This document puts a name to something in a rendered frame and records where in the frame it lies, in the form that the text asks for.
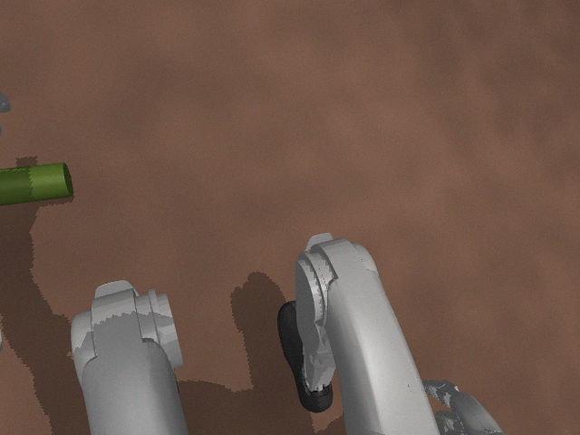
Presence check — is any right robot foot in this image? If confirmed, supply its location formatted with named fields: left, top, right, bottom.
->
left=277, top=301, right=333, bottom=413

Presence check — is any right robot hand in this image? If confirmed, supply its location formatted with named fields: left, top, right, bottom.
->
left=422, top=379, right=503, bottom=435

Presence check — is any can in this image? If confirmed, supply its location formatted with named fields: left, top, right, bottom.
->
left=0, top=163, right=73, bottom=206

